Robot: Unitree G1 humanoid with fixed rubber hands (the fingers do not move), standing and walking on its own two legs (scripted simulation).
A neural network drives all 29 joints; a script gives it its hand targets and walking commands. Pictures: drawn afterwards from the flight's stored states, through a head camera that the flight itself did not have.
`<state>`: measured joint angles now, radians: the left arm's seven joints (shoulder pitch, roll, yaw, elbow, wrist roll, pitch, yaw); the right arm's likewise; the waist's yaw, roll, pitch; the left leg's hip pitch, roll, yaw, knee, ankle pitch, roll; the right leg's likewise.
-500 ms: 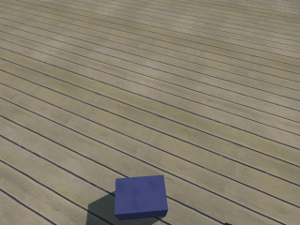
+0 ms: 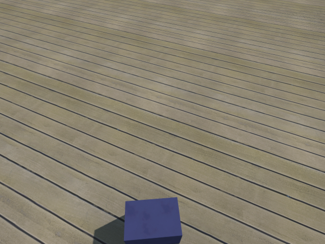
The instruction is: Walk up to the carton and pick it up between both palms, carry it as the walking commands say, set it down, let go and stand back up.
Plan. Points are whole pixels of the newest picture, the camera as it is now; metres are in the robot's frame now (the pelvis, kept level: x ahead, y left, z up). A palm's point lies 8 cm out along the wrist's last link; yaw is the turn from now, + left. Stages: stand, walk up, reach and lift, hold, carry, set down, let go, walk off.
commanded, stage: stand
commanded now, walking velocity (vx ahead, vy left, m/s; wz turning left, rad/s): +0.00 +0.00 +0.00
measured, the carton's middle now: (152, 222) +0.37 +0.05 -0.68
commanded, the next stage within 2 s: reach and lift in 0.08 s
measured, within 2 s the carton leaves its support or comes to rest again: neither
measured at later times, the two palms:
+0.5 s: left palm out of the picture +0.13 +0.23 -0.15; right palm out of the picture +0.16 -0.22 -0.16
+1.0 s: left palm (93, 209) +0.28 +0.23 -0.21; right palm (218, 201) +0.31 -0.19 -0.21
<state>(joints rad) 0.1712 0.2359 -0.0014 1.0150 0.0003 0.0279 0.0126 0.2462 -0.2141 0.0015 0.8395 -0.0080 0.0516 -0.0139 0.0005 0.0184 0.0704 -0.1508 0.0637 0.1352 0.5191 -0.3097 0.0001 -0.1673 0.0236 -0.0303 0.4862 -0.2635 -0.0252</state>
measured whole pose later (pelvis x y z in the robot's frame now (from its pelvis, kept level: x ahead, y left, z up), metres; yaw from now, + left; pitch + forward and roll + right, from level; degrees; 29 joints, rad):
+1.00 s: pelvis -0.10 +0.00 -0.10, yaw +3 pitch +25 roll +2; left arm -0.68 0.30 0.10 0.77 -0.04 0.22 -0.05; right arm -0.69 -0.26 -0.07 0.64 0.01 0.26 -0.06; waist 0.00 0.00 0.14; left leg -1.18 0.04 0.12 1.07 -0.33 0.04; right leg -1.22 -0.04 -0.03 1.10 -0.32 -0.02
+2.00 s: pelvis -0.15 -0.02 -0.26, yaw +6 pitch +29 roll +2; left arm -1.25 0.48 0.17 0.69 -0.25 0.26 0.02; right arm -1.30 -0.42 -0.14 0.69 0.21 0.27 -0.15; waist -0.01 0.00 0.54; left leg -1.78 0.04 0.09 1.71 -0.44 0.04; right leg -1.80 -0.07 -0.03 1.74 -0.45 -0.05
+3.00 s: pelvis -0.14 -0.01 -0.42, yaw +7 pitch +32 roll +1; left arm -1.49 0.50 0.08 1.23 -0.31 0.06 0.05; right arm -1.51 -0.50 -0.08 1.20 0.31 0.08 -0.04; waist -0.02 0.00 0.48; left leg -2.30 0.05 0.07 2.22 -0.48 0.07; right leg -2.29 -0.08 -0.03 2.24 -0.51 -0.06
